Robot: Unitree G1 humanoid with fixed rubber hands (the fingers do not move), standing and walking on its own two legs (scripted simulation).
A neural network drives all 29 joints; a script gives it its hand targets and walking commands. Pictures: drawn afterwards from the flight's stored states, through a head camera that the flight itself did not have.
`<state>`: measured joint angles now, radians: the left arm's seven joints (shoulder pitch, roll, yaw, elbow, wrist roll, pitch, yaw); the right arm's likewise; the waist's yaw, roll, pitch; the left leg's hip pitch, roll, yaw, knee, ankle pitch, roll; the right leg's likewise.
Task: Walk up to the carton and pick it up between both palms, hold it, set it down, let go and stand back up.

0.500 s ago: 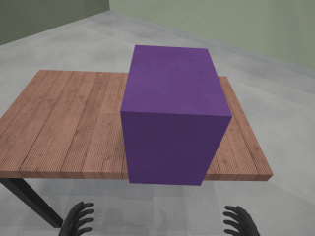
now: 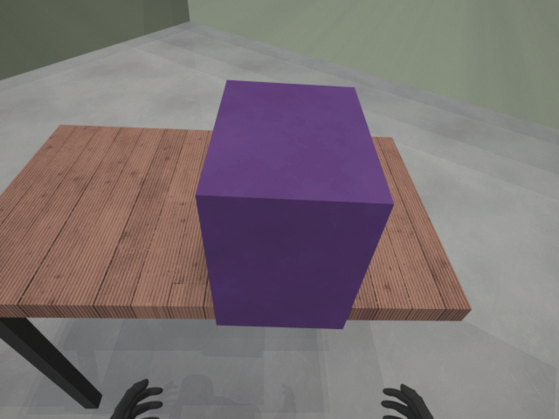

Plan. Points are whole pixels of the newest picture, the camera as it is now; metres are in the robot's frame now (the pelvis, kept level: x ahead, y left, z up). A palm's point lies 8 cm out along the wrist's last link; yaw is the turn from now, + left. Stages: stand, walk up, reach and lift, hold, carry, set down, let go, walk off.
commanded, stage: set down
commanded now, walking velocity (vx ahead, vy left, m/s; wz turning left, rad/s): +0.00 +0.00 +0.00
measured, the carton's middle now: (285, 206) +0.46 +0.00 +0.08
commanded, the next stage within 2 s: let go in 0.62 s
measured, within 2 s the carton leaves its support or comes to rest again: neither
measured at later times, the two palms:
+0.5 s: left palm out of the picture +0.13 +0.22 -0.09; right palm out of the picture +0.13 -0.21 -0.09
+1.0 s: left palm out of the picture +0.12 +0.22 -0.11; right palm out of the picture +0.11 -0.20 -0.10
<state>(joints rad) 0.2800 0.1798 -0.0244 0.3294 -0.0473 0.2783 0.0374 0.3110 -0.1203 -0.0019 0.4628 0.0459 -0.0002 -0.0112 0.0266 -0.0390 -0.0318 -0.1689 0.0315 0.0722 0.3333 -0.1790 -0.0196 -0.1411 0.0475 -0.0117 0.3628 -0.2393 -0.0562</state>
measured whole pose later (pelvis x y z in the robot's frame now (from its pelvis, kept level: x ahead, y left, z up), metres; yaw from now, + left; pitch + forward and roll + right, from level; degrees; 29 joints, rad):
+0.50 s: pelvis -0.02 +0.00 +0.00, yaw +0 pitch +0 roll +1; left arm 0.17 0.18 0.00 0.41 -0.01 0.45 0.02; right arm 0.18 -0.10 -0.06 0.59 0.01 0.11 0.00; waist 0.02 -0.05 0.01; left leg -0.21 0.03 0.07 0.38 -0.17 -0.02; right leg -0.18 0.05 -0.01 0.41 -0.23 -0.05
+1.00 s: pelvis -0.04 +0.01 -0.01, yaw -1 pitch +0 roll +1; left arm 0.09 0.17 0.00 0.47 0.01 0.51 0.04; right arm 0.07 -0.08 -0.13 0.74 -0.06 0.11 0.03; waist 0.01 -0.06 0.05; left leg -0.27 0.03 0.09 0.43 -0.17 0.00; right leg -0.26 0.04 0.00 0.48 -0.23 -0.04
